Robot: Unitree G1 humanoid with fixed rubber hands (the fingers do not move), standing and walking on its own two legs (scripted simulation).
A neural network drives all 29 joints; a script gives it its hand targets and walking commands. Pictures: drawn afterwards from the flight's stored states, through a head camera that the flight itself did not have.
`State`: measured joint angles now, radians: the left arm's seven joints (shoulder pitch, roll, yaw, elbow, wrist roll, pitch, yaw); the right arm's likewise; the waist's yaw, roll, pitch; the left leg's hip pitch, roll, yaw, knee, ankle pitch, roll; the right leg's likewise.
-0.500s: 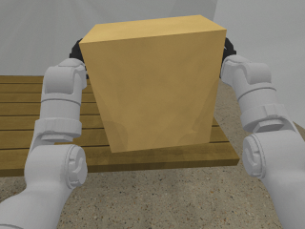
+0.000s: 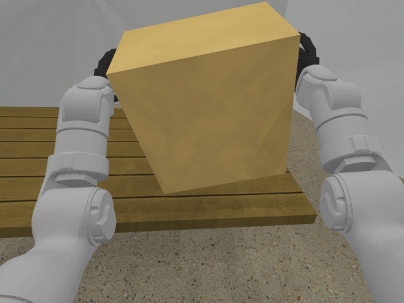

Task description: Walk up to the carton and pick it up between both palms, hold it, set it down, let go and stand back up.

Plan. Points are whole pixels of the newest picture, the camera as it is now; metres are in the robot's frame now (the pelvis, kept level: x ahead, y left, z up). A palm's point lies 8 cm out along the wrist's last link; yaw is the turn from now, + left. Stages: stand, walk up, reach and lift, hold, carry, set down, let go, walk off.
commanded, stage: set down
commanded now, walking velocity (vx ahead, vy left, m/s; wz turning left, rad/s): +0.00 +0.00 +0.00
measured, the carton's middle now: (210, 107) +0.40 -0.01 +0.28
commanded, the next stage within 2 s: none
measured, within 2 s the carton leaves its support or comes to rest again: neither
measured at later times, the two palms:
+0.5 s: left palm (118, 100) +0.43 +0.18 +0.27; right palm (285, 98) +0.44 -0.18 +0.29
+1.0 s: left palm (118, 111) +0.43 +0.18 +0.25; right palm (282, 102) +0.44 -0.17 +0.28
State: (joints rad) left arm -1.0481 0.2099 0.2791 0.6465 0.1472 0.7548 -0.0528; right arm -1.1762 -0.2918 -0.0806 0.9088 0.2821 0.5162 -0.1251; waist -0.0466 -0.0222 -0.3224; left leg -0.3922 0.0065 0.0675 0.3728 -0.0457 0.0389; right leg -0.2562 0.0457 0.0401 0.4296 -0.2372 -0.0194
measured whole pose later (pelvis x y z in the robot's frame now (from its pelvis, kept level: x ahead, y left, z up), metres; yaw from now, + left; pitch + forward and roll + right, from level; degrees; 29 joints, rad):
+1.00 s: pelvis +0.02 +0.00 +0.00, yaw +0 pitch +3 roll +0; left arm -0.98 0.20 0.32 0.73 0.14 0.51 -0.03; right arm -1.11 -0.21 -0.17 0.99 0.15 0.21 -0.09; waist -0.05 -0.03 -0.17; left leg -0.33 -0.01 0.07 0.32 -0.04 0.04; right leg -0.21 0.03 0.04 0.40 -0.25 0.00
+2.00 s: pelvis +0.03 -0.01 +0.00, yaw +0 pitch +4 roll +0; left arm -0.99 0.20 0.34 0.94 0.14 0.28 -0.03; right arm -1.08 -0.13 -0.36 1.02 -0.06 0.10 -0.06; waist -0.05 -0.03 -0.11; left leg -0.32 -0.02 0.07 0.31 -0.05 0.04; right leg -0.21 0.02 0.04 0.40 -0.26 -0.01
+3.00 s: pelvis +0.04 -0.01 +0.01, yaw +0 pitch +6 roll +1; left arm -1.02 0.24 0.34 1.13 0.14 0.15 -0.05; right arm -1.06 -0.06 -0.51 1.02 -0.22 0.09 -0.05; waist -0.05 -0.03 -0.09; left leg -0.32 -0.02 0.08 0.28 -0.06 0.04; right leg -0.22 0.02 0.04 0.40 -0.28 0.00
